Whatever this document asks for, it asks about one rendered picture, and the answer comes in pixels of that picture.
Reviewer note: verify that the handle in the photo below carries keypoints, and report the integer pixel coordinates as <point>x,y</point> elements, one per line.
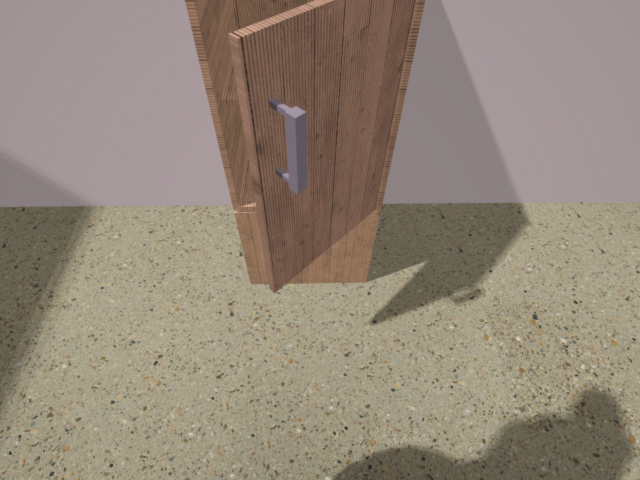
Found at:
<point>296,137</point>

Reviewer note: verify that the cupboard door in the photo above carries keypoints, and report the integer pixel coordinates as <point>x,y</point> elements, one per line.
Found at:
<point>341,61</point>

